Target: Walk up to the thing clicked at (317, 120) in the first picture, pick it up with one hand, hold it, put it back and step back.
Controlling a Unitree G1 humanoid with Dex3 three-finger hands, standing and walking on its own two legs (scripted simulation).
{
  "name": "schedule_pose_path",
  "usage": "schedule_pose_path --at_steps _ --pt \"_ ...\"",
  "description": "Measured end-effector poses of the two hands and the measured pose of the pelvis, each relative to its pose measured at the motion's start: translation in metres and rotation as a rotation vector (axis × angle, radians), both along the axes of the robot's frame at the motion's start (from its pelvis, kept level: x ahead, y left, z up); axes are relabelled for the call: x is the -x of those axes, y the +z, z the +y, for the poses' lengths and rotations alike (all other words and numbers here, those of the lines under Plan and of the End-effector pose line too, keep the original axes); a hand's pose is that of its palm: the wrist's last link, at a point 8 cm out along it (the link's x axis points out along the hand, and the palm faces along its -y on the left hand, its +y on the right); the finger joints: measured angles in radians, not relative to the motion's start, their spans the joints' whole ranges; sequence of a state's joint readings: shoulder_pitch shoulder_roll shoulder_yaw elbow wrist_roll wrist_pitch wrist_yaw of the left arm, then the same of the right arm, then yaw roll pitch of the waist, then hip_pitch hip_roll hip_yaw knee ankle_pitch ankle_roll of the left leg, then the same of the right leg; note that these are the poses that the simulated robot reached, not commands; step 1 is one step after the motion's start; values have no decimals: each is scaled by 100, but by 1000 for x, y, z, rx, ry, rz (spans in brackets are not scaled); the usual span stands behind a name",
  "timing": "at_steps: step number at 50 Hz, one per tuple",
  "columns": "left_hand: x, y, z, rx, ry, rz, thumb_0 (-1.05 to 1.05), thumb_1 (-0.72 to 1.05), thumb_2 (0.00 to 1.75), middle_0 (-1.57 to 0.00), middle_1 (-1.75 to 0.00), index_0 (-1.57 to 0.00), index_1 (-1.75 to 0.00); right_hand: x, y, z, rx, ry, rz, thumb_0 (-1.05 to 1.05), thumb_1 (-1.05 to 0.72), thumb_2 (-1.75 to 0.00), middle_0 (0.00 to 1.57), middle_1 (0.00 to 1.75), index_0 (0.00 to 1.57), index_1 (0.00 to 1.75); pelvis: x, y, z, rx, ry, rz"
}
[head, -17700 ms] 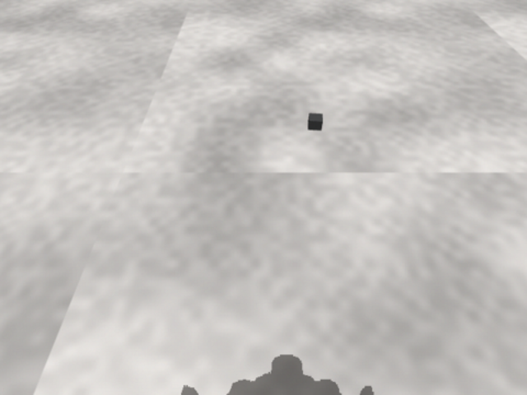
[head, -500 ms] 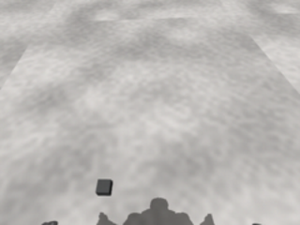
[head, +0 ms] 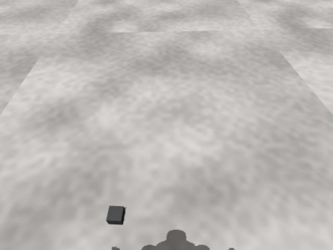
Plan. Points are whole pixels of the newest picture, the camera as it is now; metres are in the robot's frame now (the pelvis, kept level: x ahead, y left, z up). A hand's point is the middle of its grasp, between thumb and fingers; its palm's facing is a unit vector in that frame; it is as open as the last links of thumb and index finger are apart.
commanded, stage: walk up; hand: left
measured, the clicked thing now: (116, 215) +0.44 +0.30 -0.75
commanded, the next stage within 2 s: stand in 0.50 s
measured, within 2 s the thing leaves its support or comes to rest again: neither
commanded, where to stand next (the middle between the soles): +0.07 -0.01 m, yaw -1 degrees
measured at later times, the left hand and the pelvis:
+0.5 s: hand out of the picture +0.09 +0.26 -0.15, palm faces +0.00 -0.94 -0.35, open 7.4 cm; pelvis +0.01 +0.00 +0.00, yaw +0 degrees
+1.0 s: hand out of the picture +0.08 +0.26 -0.15, palm faces -0.01 -0.94 -0.35, open 7.4 cm; pelvis +0.01 +0.00 +0.00, yaw +1 degrees
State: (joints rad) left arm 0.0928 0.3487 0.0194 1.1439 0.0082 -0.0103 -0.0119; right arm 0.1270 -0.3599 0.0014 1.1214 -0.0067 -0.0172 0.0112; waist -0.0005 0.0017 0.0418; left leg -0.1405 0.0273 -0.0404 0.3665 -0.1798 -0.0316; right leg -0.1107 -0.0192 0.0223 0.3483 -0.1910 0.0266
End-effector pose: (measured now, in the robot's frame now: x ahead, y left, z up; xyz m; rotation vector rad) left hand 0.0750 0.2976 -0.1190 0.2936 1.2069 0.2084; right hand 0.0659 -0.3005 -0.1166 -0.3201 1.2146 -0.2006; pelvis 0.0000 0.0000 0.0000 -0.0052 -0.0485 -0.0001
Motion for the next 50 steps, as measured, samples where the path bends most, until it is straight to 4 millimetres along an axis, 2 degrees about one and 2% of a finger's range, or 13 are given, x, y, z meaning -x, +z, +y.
schedule_pose_path --at_steps 13,28,39,50 --pt "-2 2 4 -11 10 23 0 90 90 -21 -30 -21 -30 -16 -1 5 -10 -1 -2 1 -90 -90 21 30 20 30 -8 1 2 -2 4 8" --pt "-8 4 4 -22 4 27 0 90 90 -21 -30 -21 -30 -23 -4 7 -20 3 6 1 -90 -90 21 30 20 30 -14 2 1 -5 4 12" --pt "-8 4 3 -23 -4 15 0 90 90 -21 -30 -21 -30 -22 -1 2 -6 12 2 1 -90 -90 21 30 20 30 -11 2 0 -4 8 8" --pt "3 3 2 -20 -2 31 0 90 90 -21 -30 -21 -30 -13 -2 0 -5 14 19 1 -90 -90 21 30 20 30 -8 1 -1 -2 11 11"
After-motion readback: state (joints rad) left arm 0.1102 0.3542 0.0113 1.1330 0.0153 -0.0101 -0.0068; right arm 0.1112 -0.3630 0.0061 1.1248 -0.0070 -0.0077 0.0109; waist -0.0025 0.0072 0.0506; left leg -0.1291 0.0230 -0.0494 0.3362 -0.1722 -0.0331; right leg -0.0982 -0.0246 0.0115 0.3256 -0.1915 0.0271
